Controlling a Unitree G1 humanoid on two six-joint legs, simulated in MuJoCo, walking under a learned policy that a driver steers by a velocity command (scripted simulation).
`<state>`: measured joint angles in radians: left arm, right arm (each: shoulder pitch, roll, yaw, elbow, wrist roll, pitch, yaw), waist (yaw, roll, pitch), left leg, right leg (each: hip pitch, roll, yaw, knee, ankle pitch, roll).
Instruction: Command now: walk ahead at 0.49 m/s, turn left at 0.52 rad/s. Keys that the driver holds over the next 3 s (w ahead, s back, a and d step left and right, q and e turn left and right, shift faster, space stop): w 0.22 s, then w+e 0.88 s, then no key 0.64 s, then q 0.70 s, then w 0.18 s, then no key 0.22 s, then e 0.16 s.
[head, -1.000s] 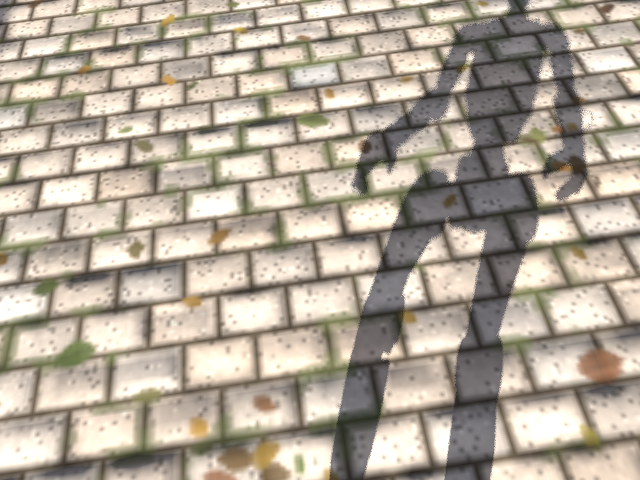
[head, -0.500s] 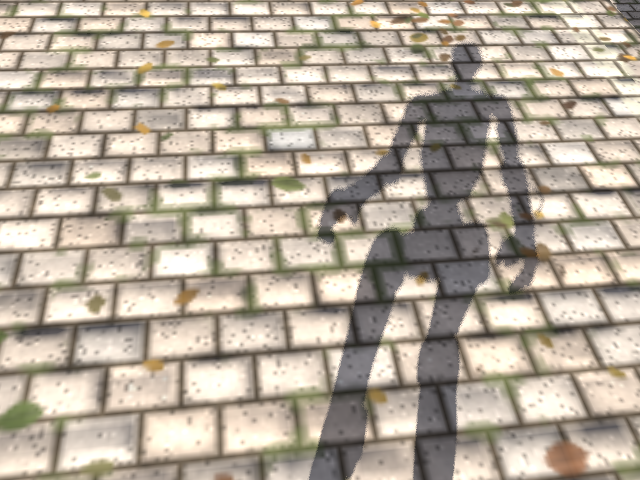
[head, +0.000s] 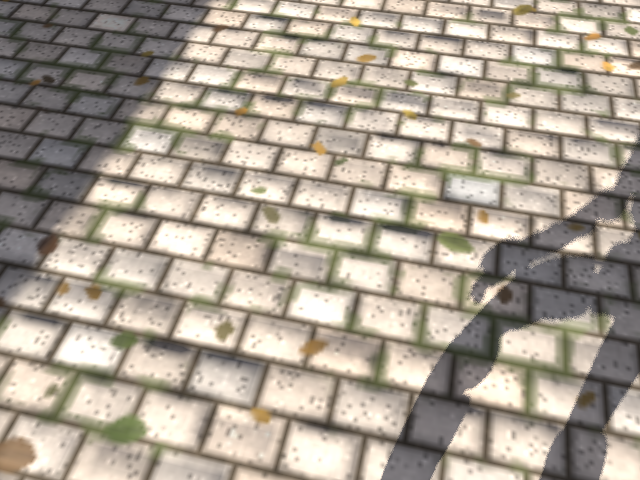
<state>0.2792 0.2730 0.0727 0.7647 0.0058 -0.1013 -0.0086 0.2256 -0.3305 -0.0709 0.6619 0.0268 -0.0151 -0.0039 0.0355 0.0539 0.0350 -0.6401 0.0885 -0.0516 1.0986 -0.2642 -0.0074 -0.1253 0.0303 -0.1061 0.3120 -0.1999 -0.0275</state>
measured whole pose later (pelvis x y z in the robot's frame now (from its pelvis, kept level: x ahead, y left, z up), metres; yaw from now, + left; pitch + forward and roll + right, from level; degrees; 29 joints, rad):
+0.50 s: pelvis +0.28 +0.08 +0.00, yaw +1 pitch +0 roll +1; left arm 0.22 0.32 0.06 0.80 -0.03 -0.04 -0.01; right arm 0.30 -0.26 -0.06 0.74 -0.02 -0.09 0.02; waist -0.03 -0.05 0.05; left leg -0.14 -0.04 0.13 0.31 -0.18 0.06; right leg -0.63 -0.10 0.07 1.07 -0.20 0.02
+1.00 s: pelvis +0.56 +0.00 +0.00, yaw -17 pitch +1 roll +0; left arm 0.29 0.29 0.07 0.71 -0.01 -0.05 -0.02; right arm 0.15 -0.30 -0.05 0.69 -0.01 -0.11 0.00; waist 0.03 0.02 0.06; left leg -0.57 0.08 -0.07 1.07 -0.32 -0.03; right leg -0.25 0.12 0.04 0.40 -0.16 -0.11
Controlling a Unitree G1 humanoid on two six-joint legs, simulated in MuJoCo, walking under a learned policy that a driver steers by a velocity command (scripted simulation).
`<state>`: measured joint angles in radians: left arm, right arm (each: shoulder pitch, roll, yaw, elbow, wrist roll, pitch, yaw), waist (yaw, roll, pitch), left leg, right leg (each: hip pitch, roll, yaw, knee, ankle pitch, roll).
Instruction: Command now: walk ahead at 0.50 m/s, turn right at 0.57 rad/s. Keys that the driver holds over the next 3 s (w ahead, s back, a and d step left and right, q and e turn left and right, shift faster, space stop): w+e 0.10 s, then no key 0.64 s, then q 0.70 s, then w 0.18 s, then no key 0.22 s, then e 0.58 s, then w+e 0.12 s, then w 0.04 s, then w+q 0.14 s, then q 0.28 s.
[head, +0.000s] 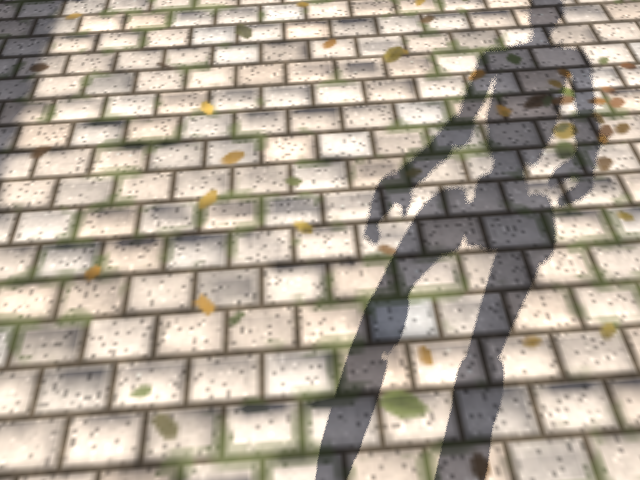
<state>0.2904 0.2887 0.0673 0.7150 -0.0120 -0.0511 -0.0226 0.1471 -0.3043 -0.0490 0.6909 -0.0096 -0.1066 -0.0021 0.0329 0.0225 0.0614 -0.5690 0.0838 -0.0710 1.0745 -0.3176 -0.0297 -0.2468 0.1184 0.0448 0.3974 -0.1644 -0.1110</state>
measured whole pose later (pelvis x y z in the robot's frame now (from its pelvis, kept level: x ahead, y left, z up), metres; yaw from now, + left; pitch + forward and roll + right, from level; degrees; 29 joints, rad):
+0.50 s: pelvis +0.22 +0.05 -0.01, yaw -10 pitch +1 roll +1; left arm 0.22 0.28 0.04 0.72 0.00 0.03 0.03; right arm 0.13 -0.22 -0.02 0.76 -0.02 -0.05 0.02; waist -0.01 -0.02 0.07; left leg -0.35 -0.04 0.02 0.45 -0.11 0.04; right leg -0.40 -0.03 0.08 0.80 -0.42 0.07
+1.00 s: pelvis +0.27 +0.03 -0.02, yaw -4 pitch +0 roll -1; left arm 0.21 0.27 0.06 0.73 0.00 0.03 0.08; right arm 0.14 -0.30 -0.06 0.81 0.01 0.02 0.02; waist -0.01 0.01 0.04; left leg -0.38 -0.02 -0.03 0.69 -0.30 0.02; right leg -0.26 -0.03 -0.03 0.64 -0.38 0.02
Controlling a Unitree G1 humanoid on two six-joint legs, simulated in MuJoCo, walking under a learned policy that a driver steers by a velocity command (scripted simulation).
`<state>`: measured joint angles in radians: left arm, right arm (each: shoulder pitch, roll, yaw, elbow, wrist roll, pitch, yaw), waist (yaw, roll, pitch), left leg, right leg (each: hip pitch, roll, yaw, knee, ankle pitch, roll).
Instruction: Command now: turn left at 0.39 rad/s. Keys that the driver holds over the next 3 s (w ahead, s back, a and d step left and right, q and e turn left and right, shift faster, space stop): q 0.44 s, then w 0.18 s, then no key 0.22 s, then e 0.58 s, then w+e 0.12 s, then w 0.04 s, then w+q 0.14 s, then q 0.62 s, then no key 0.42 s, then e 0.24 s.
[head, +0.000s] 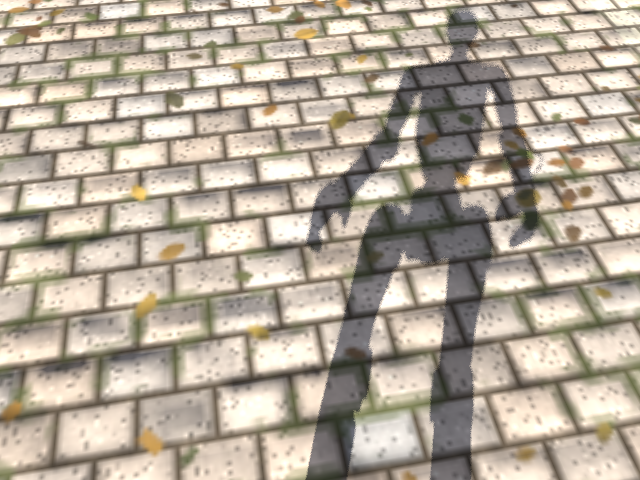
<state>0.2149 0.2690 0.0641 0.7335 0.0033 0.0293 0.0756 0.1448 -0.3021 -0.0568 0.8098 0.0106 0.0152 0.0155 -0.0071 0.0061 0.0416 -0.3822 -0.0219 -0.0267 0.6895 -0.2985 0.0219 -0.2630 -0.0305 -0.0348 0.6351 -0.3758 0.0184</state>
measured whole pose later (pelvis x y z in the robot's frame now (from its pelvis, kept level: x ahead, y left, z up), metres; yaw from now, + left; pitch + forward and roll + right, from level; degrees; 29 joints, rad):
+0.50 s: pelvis +0.00 -0.03 +0.01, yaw +17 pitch +2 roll +0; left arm 0.20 0.27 0.07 0.72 0.02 -0.02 0.02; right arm 0.16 -0.31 -0.09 0.71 0.02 0.05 -0.04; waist -0.01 0.04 0.01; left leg -0.43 -0.13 -0.22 0.70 -0.39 0.01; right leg -0.26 0.04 0.06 0.49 -0.24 -0.02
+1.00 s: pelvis +0.05 +0.04 +0.02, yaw +18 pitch +1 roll +0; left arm 0.31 0.27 0.03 0.80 0.00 0.00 0.04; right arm 0.11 -0.21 -0.03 0.74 -0.02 0.00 -0.02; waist 0.04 -0.04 0.02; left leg -0.25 -0.02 0.03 0.48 -0.23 0.04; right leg -0.28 -0.04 0.03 0.66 -0.44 0.06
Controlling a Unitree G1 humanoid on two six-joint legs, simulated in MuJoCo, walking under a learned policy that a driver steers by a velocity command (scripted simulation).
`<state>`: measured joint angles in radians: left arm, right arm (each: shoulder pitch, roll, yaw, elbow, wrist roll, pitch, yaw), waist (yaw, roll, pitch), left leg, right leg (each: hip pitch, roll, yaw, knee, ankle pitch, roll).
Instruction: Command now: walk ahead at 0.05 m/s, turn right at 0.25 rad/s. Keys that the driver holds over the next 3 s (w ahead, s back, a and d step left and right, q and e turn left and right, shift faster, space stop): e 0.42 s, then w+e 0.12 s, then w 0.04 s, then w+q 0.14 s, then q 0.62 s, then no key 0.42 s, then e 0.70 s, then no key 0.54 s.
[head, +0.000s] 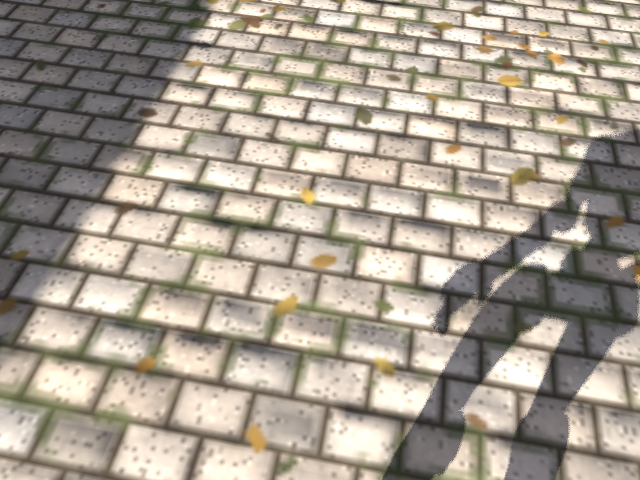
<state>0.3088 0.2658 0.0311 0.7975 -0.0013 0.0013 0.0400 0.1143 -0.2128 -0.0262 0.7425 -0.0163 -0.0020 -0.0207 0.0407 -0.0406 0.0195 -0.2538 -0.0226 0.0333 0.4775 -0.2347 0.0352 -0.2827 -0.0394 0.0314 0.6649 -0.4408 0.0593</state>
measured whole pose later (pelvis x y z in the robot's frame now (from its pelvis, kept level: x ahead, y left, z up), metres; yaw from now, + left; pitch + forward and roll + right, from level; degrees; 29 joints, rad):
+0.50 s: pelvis +0.03 -0.06 +0.01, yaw -16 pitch +2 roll +2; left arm 0.22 0.30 0.06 0.63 -0.01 0.00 0.01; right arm 0.09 -0.33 -0.08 0.79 0.00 0.02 -0.02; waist 0.01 0.03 0.06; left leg -0.50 0.01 -0.03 1.06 -0.37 -0.05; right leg -0.29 0.04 0.05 0.45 -0.20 -0.07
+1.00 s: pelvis +0.16 -0.04 +0.01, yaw -13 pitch +2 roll -1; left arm 0.21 0.32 0.05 0.64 0.01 -0.02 0.02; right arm 0.22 -0.29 -0.04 0.78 0.01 -0.05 0.02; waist -0.01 -0.03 0.03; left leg -0.26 -0.05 -0.06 0.44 -0.21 0.06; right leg -0.46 0.02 0.04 1.03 -0.46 0.06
